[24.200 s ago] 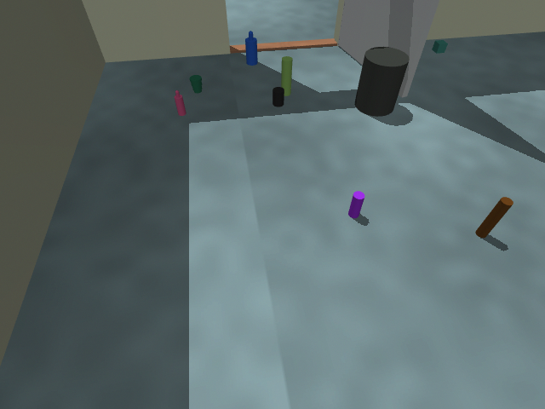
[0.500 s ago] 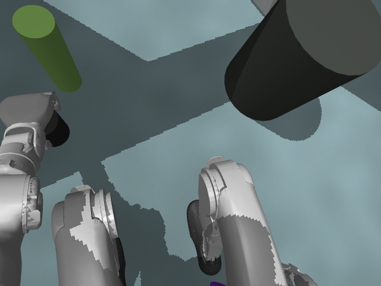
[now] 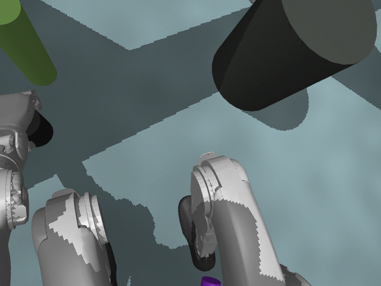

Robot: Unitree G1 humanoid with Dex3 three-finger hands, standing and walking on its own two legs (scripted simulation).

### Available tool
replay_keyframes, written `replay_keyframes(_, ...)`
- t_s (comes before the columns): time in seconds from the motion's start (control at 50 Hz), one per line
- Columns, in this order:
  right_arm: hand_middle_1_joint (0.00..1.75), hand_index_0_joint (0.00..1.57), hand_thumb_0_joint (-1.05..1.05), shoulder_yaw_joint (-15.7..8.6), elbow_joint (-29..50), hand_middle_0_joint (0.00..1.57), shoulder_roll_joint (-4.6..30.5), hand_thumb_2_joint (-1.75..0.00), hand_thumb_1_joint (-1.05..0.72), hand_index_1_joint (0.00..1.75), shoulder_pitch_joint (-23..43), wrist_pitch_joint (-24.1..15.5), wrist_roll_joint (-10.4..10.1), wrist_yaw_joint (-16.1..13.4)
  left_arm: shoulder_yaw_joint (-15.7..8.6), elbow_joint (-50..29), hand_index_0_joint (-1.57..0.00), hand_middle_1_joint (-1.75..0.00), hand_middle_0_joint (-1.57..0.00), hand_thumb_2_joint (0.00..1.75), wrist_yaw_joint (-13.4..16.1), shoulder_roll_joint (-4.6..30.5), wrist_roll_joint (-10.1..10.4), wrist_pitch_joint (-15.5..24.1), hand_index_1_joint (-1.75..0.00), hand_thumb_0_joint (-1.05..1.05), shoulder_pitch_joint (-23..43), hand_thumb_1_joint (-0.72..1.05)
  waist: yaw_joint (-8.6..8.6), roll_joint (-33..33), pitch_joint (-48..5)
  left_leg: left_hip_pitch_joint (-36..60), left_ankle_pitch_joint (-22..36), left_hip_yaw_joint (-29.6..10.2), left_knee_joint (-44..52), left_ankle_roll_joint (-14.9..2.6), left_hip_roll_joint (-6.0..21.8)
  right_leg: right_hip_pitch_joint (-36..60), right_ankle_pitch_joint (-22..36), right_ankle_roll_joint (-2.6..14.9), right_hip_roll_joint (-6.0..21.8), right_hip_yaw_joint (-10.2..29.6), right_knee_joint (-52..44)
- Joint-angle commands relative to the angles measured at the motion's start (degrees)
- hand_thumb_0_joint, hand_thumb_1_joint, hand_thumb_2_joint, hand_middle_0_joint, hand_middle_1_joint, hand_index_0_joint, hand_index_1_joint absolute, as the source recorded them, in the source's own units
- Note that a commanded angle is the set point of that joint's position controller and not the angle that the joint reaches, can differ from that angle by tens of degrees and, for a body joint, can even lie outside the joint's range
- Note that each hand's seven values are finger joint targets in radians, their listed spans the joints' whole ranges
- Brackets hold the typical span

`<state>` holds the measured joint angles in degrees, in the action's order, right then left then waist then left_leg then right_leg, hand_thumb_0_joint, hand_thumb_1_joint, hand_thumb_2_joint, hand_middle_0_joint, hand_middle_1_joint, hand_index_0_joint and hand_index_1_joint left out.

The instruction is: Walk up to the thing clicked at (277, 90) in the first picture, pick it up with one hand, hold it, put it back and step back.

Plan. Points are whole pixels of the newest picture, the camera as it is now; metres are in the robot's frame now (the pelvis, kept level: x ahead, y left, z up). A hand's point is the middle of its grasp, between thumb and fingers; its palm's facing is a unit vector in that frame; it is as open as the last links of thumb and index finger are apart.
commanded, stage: rest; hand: left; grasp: from above
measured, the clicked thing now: (25, 120) +0.48 +0.25 -0.26
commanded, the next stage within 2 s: open in 0.06 s
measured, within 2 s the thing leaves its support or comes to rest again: neither
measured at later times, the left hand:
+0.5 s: hand (20, 128) +0.46 +0.25 -0.22, palm faces -0.45 -0.09 -0.89, open 11.6 cm
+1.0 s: hand (20, 129) +0.46 +0.25 -0.22, palm faces -0.46 -0.10 -0.88, open 13.2 cm
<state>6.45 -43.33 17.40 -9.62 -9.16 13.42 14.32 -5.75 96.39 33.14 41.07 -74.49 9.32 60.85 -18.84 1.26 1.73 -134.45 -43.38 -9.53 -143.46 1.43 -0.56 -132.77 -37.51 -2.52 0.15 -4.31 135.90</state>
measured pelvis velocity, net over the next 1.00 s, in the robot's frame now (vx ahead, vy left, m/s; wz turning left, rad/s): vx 0.00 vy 0.00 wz -0.02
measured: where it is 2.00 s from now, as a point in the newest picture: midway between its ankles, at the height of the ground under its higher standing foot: (155, 266)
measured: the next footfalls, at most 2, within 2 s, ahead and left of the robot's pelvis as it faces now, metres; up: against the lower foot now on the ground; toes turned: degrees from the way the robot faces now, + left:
none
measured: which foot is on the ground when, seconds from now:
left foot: down 0.00-1.00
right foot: down 0.00-1.00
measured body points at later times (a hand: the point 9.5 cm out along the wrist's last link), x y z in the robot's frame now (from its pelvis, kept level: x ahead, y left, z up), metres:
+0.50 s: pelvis +0.00 +0.00 +0.00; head +0.26 +0.08 +0.35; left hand +0.48 +0.25 -0.17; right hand +0.01 -0.26 -0.08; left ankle +0.06 +0.13 -0.28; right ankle +0.10 -0.13 -0.28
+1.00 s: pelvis +0.00 +0.00 +0.00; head +0.26 +0.08 +0.35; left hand +0.48 +0.25 -0.17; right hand +0.01 -0.26 -0.08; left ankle +0.06 +0.13 -0.28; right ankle +0.10 -0.13 -0.28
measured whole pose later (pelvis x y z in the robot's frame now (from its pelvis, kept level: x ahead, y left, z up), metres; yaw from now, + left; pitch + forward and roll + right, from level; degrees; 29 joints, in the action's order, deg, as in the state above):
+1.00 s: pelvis +0.00 +0.00 +0.00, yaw -1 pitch +33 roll -10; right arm 8.0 -42.9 18.3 -9.2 -11.4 14.2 17.2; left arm -6.2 99.4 34.8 43.8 -74.2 9.1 61.2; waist -20.4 2.0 2.5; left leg -134.5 -42.9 -10.8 -144.2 1.5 -0.6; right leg -132.4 -36.5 -2.6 -0.2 -5.4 135.6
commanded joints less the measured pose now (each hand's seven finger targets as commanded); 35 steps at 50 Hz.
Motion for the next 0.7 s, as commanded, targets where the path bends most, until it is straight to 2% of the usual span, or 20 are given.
replay_keyframes(0.0, 0.3, 0.2, 0.0, -4.4, -0.8, 0.2, 15.7, -0.9, -0.9, 0.3, -13.7, -0.5, 0.0, 0.2, -0.2, -5.8, -0.83, -0.91, -0.81, 0.92, 3.0, 10.9, 0.9, 0.3, -0.89, 0.0, 17.8, 0.45, -2.51, -18.2, -39.2, 24.5, 14.6, 6.1, 14.9, -2.79, -0.1, 25.3, 14.2, 3.75, -2.5, -7.2, -12.1)
replay_keyframes(0.02, 0.3, 0.2, 0.0, -4.1, -0.9, 0.2, 15.5, -0.9, -0.91, 0.3, -13.7, -0.6, 0.1, 0.4, 1.1, -2.3, -0.84, -0.93, -0.82, 0.93, 2.8, 8.8, 0.9, 0.1, -0.9, 0.0, 16.3, 0.46, -3.34, -16.5, -36.9, 23.2, 13.4, 6.2, 14.2, -3.06, -0.3, 24.9, 13.6, 3.65, -2.5, -7.1, -12.3)
replay_keyframes(0.06, 0.3, 0.2, 0.0, -3.8, -0.6, 0.2, 16.0, -0.9, -0.91, 0.3, -13.4, -1.1, 0.1, 0.6, 0.8, -3.3, -0.81, -0.93, -0.78, 0.88, 2.7, 10.9, 0.9, 0.7, -0.89, 0.0, 18.8, 0.43, -3.5, -16.8, -36.5, 22.3, 12.3, 5.9, 14.2, -3.17, -0.2, 24.5, 12.5, 3.64, -2.5, -7.1, -12.3)
replay_keyframes(0.14, 0.3, 0.2, 0.0, -3.7, -0.5, 0.2, 16.7, -0.9, -0.91, 0.3, -12.9, -1.2, 0.0, 0.7, 1.0, -2.9, -0.8, -0.92, -0.77, 0.9, 3.1, 11.2, 0.5, 1.1, -0.89, 0.0, 18.0, 0.4, -3.08, -18.4, -37.2, 24.3, 13.2, 5.4, 14.9, -2.78, -0.1, 24.3, 12.9, 3.83, -2.7, -7.5, -12.3)
replay_keyframes(0.18, 0.3, 0.2, 0.0, -3.6, -0.5, 0.2, 16.8, -0.9, -0.9, 0.3, -13.0, -1.7, 0.2, 1.0, 1.0, -1.1, -0.64, -0.92, -0.61, 0.87, 3.3, 11.2, 0.3, 1.3, -0.89, 0.0, 18.3, 0.24, -4.06, -16.5, -34.9, 22.3, 12.0, 5.6, 14.0, -3.08, -0.1, 23.8, 12.3, 3.58, -2.7, -7.5, -12.4)
replay_keyframes(0.2, 0.3, 0.2, 0.0, -3.7, -0.5, 0.2, 17.2, -0.9, -0.9, 0.3, -13.2, -1.6, 0.1, 0.8, -1.0, -3.1, -0.56, -0.92, -0.53, 0.87, 3.8, 13.9, 0.3, 1.4, -0.89, 0.0, 18.6, 0.16, -2.81, -18.3, -37.6, 23.7, 13.2, 5.5, 14.6, -2.86, -0.2, 24.9, 13.1, 3.76, -2.7, -7.5, -12.3)
replay_keyframes(0.24, 0.3, 0.2, 0.0, -3.3, -0.4, 0.2, 16.4, -0.9, -0.9, 0.3, -12.2, -1.8, 0.4, 1.2, 1.4, -1.5, -0.44, -0.91, -0.4, 0.8, 3.7, 10.6, -0.2, 1.1, -0.88, 0.0, 18.8, 0.0, -3.94, -19.7, -36.0, 25.4, 12.4, 5.3, 14.8, -2.49, -0.1, 22.7, 12.3, 4.01, -2.7, -7.9, -11.6)
replay_keyframes(0.28, 0.3, 0.2, 0.0, -3.6, -0.4, 0.2, 17.6, -0.9, -0.9, 0.3, -12.8, -2.3, 0.3, 1.2, 0.3, -0.7, -0.39, -0.91, -0.36, 0.84, 4.1, 11.9, -0.4, 1.2, -0.89, 0.0, 19.6, -0.13, -4.52, -19.2, -33.3, 24.5, 10.8, 4.6, 15.3, -2.43, -0.1, 20.1, 11.3, 3.98, -2.3, -8.2, -11.4)
replay_keyframes(0.32, 0.3, 0.2, 0.0, -3.6, -0.3, 0.2, 17.5, -0.9, -0.9, 0.3, -12.3, -2.1, 0.3, 1.1, -0.7, -3.1, -0.32, -0.93, -0.31, 0.89, 4.7, 14.1, -0.6, 1.4, -0.92, 0.0, 20.1, -0.22, -3.31, -21.1, -36.3, 25.9, 11.4, 4.9, 15.3, -2.31, -0.1, 21.5, 11.6, 4.05, -2.5, -8.1, -11.7)
replay_keyframes(0.34, 0.3, 0.2, 0.0, -3.5, 0.1, 0.2, 17.3, -0.9, -0.9, 0.3, -12.0, -2.2, 0.3, 1.2, -0.4, -3.4, -0.31, -0.96, -0.3, 0.88, 4.9, 13.5, -0.8, 1.4, -0.94, 0.0, 20.1, -0.22, -3.04, -22.1, -36.3, 26.4, 11.5, 4.8, 15.7, -2.12, -0.1, 20.9, 11.6, 4.15, -2.3, -8.1, -11.3)
replay_keyframes(0.36, 0.3, 0.2, 0.0, -3.4, -0.2, 0.2, 17.2, -0.9, -0.9, 0.3, -12.1, -2.4, 0.6, 1.5, -0.3, -0.9, -0.31, -0.96, -0.29, 0.9, 5.0, 12.4, -1.0, 1.0, -0.94, 0.0, 19.3, -0.23, -4.42, -20.6, -34.2, 25.4, 10.9, 4.7, 15.2, -2.21, 0.0, 20.4, 11.4, 4.03, -2.3, -8.3, -11.1)
replay_keyframes(0.4, 0.3, 0.2, 0.0, -3.4, -0.1, 0.2, 17.1, -0.9, -0.9, 0.3, -11.9, -2.8, 0.7, 1.7, 0.8, -0.5, -0.28, -0.98, -0.27, 0.95, 4.7, 11.6, -1.0, 1.0, -0.97, 0.0, 20.0, -0.27, -5.31, -19.1, -32.7, 23.6, 10.0, 5.4, 14.0, -2.69, 0.0, 20.7, 11.1, 3.79, -2.7, -8.1, -11.8)
replay_keyframes(0.42, 0.3, 0.2, 0.0, -3.6, -0.1, 0.2, 17.8, -0.9, -0.9, 0.3, -12.6, -2.7, 0.8, 1.6, -0.8, -3.5, -0.26, -1.0, -0.25, 0.95, 4.9, 13.8, -0.8, 1.1, -0.99, 0.0, 20.7, -0.29, -4.43, -20.2, -36.1, 25.1, 12.2, 5.6, 14.1, -2.71, -0.1, 23.1, 12.7, 3.7, -2.7, -7.8, -12.5)
replay_keyframes(0.44, 0.3, 0.2, 0.0, -3.4, -0.1, 0.2, 17.3, -0.9, -0.9, 0.3, -12.4, -2.7, 0.5, 1.6, -0.6, -4.9, -0.24, -1.0, -0.23, 0.95, 5.1, 14.1, -0.4, 1.0, -0.99, 0.0, 19.7, -0.31, -2.85, -22.8, -38.2, 26.6, 13.6, 5.6, 14.4, -2.37, 0.0, 23.5, 13.6, 3.9, -2.5, -7.7, -11.9)
replay_keyframes(0.48, 0.3, 0.2, 0.0, -3.0, -0.7, 0.2, 17.0, -0.9, -0.9, 0.3, -12.1, -2.9, 0.9, 2.2, 1.1, -1.2, -0.22, -1.03, -0.21, 0.96, 4.9, 11.6, -0.4, 0.2, -1.01, 0.0, 18.6, -0.33, -4.48, -20.1, -35.3, 25.1, 12.8, 5.6, 14.0, -2.54, 0.1, 22.8, 13.4, 3.7, -2.8, -7.9, -11.8)
replay_keyframes(0.52, 0.3, 0.2, 0.0, -3.7, -0.6, 0.2, 17.8, -0.9, -0.89, 0.3, -13.1, -2.9, 0.7, 2.2, -0.7, -0.8, -0.2, -1.04, -0.19, 1.0, 4.7, 13.0, 0.2, -0.3, -1.03, 0.0, 17.3, -0.35, -3.82, -20.2, -35.9, 25.3, 13.8, 5.2, 14.5, -2.42, 0.1, 22.6, 14.0, 3.8, -2.6, -8.1, -11.5)
replay_keyframes(0.56, 0.3, 0.2, 0.0, -3.2, -0.7, 0.2, 17.1, -0.9, -0.9, 0.3, -12.2, -2.7, 0.7, 2.5, 0.8, -3.2, -0.16, -1.07, -0.15, 1.0, 4.3, 11.9, 0.7, -0.2, -1.06, 0.0, 18.8, -0.4, -3.25, -22.8, -37.4, 26.9, 13.9, 4.9, 15.1, -2.15, 0.3, 22.9, 13.9, 4.14, -2.8, -8.1, -11.2)
replay_keyframes(0.6, 0.3, 0.2, 0.0, -2.8, -0.5, 0.2, 17.2, -0.9, -0.9, 0.3, -12.3, -3.0, 0.7, 2.7, 1.4, -1.7, -0.14, -1.09, -0.12, 1.0, 3.8, 11.7, 0.6, -0.4, -1.07, 0.0, 19.1, -0.43, -4.59, -19.6, -34.5, 23.4, 11.7, 5.4, 13.8, -2.84, 0.1, 22.8, 12.5, 3.78, -2.9, -7.9, -11.8)
replay_keyframes(0.64, 0.3, 0.2, 0.0, -3.5, -0.3, 0.2, 18.3, -0.9, -0.9, 0.3, -13.1, -3.1, 0.5, 2.5, -1.9, -2.3, -0.13, -1.08, -0.12, 1.04, 3.8, 15.4, 0.9, -0.4, -1.07, 0.0, 16.7, -0.45, -3.22, -19.9, -35.3, 24.1, 12.7, 5.5, 14.4, -2.74, 0.0, 23.5, 12.8, 3.79, -2.5, -7.7, -12.0)
replay_keyframes(0.68, 0.3, 0.2, 0.0, -3.4, -0.2, 0.2, 17.7, -0.9, -0.9, 0.3, -12.5, -2.8, 0.4, 2.4, -1.0, -4.3, -0.12, -1.1, -0.11, 1.06, 3.7, 13.9, 0.7, -0.4, -1.1, 0.0, 17.0, -0.46, -2.8, -22.5, -38.0, 27.4, 14.9, 5.3, 14.7, -2.15, 0.1, 23.5, 14.4, 4.17, -2.6, -8.0, -11.3)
